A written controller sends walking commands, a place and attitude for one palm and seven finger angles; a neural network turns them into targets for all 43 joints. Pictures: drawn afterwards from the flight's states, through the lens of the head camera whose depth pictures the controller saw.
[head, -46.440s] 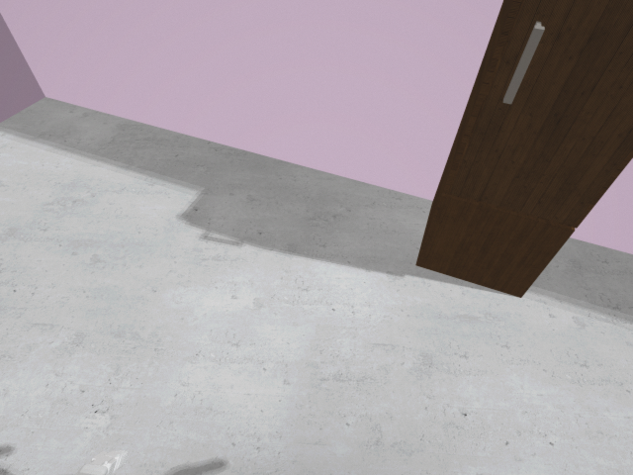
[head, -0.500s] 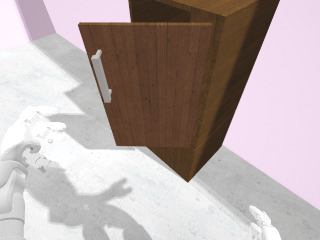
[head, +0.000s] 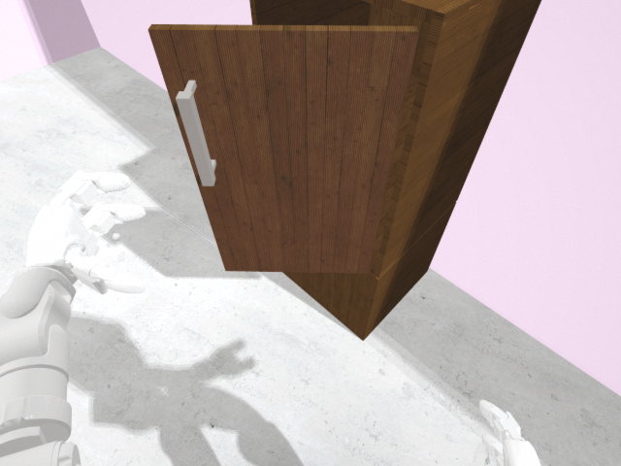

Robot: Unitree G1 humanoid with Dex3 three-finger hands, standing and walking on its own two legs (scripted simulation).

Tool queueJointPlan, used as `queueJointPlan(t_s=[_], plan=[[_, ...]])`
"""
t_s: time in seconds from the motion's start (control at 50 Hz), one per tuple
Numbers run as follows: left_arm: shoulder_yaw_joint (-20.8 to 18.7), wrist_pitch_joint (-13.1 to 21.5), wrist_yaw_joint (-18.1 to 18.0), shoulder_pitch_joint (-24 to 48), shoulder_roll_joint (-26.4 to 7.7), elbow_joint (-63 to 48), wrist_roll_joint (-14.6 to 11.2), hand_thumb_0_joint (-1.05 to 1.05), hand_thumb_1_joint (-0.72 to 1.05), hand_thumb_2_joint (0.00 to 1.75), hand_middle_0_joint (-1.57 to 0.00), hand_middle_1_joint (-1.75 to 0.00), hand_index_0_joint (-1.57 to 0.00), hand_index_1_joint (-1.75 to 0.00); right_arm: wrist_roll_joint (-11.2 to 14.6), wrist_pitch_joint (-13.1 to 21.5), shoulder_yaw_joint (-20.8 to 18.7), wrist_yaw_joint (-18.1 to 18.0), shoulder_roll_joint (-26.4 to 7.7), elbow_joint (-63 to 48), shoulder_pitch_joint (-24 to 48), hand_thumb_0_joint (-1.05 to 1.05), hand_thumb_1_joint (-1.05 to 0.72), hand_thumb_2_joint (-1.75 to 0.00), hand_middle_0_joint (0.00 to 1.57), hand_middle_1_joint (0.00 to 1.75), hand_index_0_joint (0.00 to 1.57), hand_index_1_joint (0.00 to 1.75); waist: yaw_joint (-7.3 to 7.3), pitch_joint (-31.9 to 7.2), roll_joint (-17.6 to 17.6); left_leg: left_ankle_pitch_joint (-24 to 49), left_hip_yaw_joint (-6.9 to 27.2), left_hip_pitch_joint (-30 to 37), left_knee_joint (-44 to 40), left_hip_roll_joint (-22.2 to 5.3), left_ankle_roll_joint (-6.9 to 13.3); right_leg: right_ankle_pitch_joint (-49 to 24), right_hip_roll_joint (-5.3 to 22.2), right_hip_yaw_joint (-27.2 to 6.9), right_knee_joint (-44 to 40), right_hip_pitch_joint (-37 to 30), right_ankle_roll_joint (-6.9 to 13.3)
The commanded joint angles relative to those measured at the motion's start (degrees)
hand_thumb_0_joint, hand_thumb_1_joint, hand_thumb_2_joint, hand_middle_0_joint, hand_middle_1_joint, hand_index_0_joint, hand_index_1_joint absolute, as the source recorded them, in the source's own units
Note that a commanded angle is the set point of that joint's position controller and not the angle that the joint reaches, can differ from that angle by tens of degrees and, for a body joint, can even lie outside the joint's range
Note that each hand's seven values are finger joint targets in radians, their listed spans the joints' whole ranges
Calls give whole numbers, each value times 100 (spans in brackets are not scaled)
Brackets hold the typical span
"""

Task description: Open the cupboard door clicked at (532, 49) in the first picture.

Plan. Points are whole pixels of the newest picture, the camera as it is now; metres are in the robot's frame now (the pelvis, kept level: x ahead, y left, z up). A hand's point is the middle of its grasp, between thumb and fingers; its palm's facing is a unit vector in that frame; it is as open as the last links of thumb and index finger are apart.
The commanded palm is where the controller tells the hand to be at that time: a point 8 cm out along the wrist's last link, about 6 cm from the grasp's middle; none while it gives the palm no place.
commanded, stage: move the hooked fingers beside the handle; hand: left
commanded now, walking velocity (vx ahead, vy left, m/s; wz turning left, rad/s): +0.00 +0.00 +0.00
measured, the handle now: (200, 136) +0.58 +0.22 +0.10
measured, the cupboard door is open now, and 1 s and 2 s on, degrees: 43 43 43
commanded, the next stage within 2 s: none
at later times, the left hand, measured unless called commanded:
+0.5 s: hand (132, 202) +0.41 +0.27 +0.11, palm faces +0.04 -1.00 -0.02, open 14.0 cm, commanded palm +0.39 +0.32 +0.11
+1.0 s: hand (148, 169) +0.48 +0.27 +0.11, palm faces +0.02 -1.00 +0.00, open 14.0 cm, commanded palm +0.46 +0.32 +0.11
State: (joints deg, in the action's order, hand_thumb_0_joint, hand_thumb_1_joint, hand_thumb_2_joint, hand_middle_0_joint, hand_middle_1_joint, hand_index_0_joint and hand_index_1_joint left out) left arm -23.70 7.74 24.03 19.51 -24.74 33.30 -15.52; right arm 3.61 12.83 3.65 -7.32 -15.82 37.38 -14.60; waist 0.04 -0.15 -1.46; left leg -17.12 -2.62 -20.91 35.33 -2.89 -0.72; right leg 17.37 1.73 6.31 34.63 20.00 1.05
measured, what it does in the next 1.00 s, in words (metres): stands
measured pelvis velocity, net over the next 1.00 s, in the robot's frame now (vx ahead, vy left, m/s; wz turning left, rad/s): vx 0.01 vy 0.02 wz -0.03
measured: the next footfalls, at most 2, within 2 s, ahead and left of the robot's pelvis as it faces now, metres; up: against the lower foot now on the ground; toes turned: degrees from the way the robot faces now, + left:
none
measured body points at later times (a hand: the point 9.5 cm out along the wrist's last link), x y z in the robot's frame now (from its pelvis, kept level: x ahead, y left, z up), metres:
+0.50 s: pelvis +0.01 +0.02 +0.00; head +0.06 +0.02 +0.45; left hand +0.40 +0.32 +0.12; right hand +0.09 -0.25 -0.11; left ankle +0.01 +0.13 -0.73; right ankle +0.01 -0.11 -0.73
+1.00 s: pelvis +0.01 +0.02 -0.01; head +0.09 +0.03 +0.43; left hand +0.47 +0.32 +0.12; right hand +0.03 -0.26 -0.12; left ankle +0.01 +0.13 -0.73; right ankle +0.01 -0.11 -0.73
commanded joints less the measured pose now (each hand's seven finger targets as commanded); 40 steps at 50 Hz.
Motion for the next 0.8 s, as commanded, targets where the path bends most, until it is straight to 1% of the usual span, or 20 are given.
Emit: queueJointPlan(t_s=[0.0,0.04,0.1,0.16,0.2,0.22,0.28,0.32,0.34,0.42,0.48,0.52,0.56,0.58,0.62,0.64,0.68,0.74,0.76,0.78], plan=[[-536,342,-22,1889,-1770,-649,-56,0,-50,30,-30,-120,-30,-120,-27,183,-365,-2,-824,-761,36,0,-90,-90,20,30,20,30,-44,-1552,-89,962,231,499,-411,298,222,-1287,-130,-409,-414,-385,-21],[-649,296,-26,1934,-1939,-350,-37,0,-50,30,-30,-120,-30,-120,-41,112,-374,34,-870,-773,-50,0,-90,-90,20,30,20,30,-11,-1492,40,1061,240,361,-378,288,224,-1416,-139,-402,-357,-414,-9],[-544,391,-52,2202,-1871,-494,25,0,-50,30,-30,-120,-30,-120,-44,40,-415,92,-859,-829,-135,0,-90,-90,20,30,20,30,-48,-1651,-262,1243,212,480,-363,292,218,-1565,-155,-388,-315,-334,1],[-667,575,-93,2368,-2041,-710,55,0,-50,30,-30,-120,-30,-120,-72,-31,-464,137,-877,-851,-271,0,-90,-90,20,30,20,30,-36,-1971,-300,1556,220,608,-304,262,224,-1842,-193,-404,-229,-462,16],[-604,666,-108,2463,-1906,-752,32,0,-50,30,-30,-120,-30,-120,-79,-66,-487,150,-869,-828,-333,0,-90,-90,20,30,20,30,-93,-2013,-319,1641,212,705,-283,259,224,-1884,-213,-390,-234,-385,8],[-624,695,-110,2476,-1934,-712,40,0,-50,30,-30,-120,-30,-120,-83,-88,-494,149,-877,-797,-365,0,-90,-90,20,30,20,30,-102,-2010,-391,1639,221,701,-291,250,213,-1848,-218,-380,-228,-367,17],[-730,618,-64,2612,-2093,-214,41,0,-50,30,-30,-120,-30,-120,-66,-190,-499,131,-937,-697,-463,0,-90,-90,20,30,20,30,-194,-1741,-101,1419,204,468,-294,245,238,-1753,-223,-382,-260,-248,-6],[-453,582,-43,2997,-1910,-22,115,0,-50,30,-30,-120,-30,-120,-58,-224,-479,129,-927,-665,-483,0,-90,-90,20,30,20,30,-278,-1570,-319,1221,236,417,-314,254,225,-1498,-214,-364,-284,-5,4],[-327,615,-34,3284,-1876,-102,151,0,-50,30,-30,-120,-30,-120,-63,-241,-487,130,-930,-656,-509,0,-90,-90,20,30,20,30,-332,-1608,-376,1282,244,502,-275,250,238,-1515,-217,-368,-266,11,23],[-323,794,-87,3439,-1908,-281,209,0,-50,30,-30,-120,-30,-120,-107,-282,-523,148,-921,-645,-618,0,-90,-90,20,30,20,30,-286,-2252,-645,1774,317,926,-173,230,206,-1730,-237,-364,-197,-18,43],[-472,797,-103,3477,-2019,322,154,0,-50,30,-30,-120,-30,-120,-105,-373,-506,161,-961,-558,-697,0,-90,-90,20,30,20,30,-354,-1994,-117,1639,322,616,-154,205,220,-1744,-263,-336,-189,22,17],[-639,763,-131,3541,-2201,811,199,0,-50,30,-30,-120,-30,-120,-113,-432,-506,169,-995,-522,-741,0,-90,-90,20,30,20,30,-338,-1812,6,1386,307,329,-171,219,221,-1603,-240,-330,-171,63,9],[-694,745,-116,3605,-2372,996,278,0,-50,30,-30,-120,-30,-120,-117,-502,-496,183,-1005,-569,-766,0,-90,-90,20,30,20,30,-294,-1945,-100,1523,250,287,-128,242,242,-1803,-220,-379,-106,-44,7],[-618,770,-112,3757,-2385,980,354,0,-50,30,-30,-120,-30,-120,-123,-533,-491,191,-996,-583,-774,0,-90,-90,20,30,20,30,-304,-1966,-360,1589,255,320,-108,243,227,-1802,-213,-384,-87,33,15],[-309,831,-106,4065,-2166,1049,461,0,-50,30,-30,-120,-30,-120,-133,-572,-482,229,-974,-595,-807,0,-90,-90,20,30,20,30,-405,-1920,-457,1493,264,337,-59,230,223,-1643,-221,-372,-84,256,10],[-432,906,-118,4239,-2358,1094,470,0,-50,30,-30,-120,-30,-120,-150,-604,-496,227,-999,-577,-871,0,-90,-90,20,30,20,30,-438,-1952,-285,1522,289,308,-7,208,246,-1666,-241,-378,-51,243,19],[-629,1052,-93,4448,-2635,1156,457,0,-50,30,-30,-120,-30,-120,-151,-667,-510,224,-1030,-564,-931,0,-90,-90,20,30,20,30,-443,-2187,-338,1464,286,323,32,214,246,-1652,-259,-424,-38,198,9],[-519,1194,-3,4922,-2573,1374,403,0,-50,30,-30,-120,-30,-120,-159,-734,-490,197,-1043,-500,-996,0,-90,-90,20,30,20,30,-577,-2255,-315,1459,294,285,114,212,258,-1673,-271,-423,15,271,8],[-658,1212,16,4921,-2767,1499,440,0,-50,30,-30,-120,-30,-120,-163,-753,-504,194,-1058,-466,-1022,0,-90,-90,20,30,20,30,-534,-2339,-437,1428,311,293,124,204,243,-1614,-271,-434,18,303,2],[-458,1226,51,5029,-2606,1510,483,0,-50,30,-30,-120,-30,-120,-159,-770,-496,195,-1049,-460,-1046,0,-90,-90,20,30,20,30,-595,-2368,-570,1532,324,361,147,210,240,-1648,-271,-426,36,388,5]])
